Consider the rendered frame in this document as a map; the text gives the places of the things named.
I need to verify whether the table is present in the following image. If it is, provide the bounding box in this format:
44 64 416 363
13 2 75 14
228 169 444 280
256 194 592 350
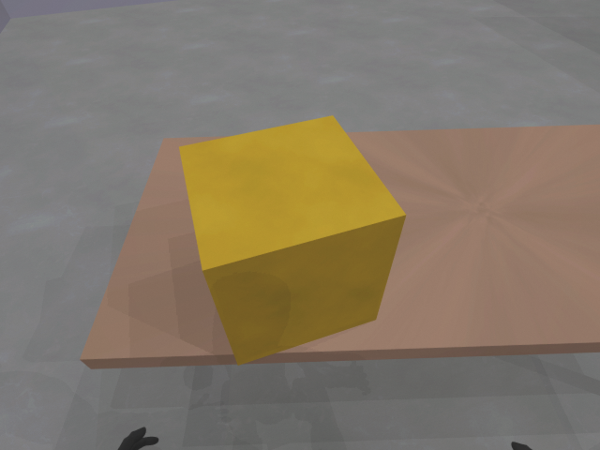
80 125 600 369

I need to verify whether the robot left hand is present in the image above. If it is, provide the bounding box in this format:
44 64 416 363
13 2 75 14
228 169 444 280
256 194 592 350
118 427 158 450

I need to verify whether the carton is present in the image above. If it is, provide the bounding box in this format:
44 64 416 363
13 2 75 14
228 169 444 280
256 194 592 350
179 115 406 366

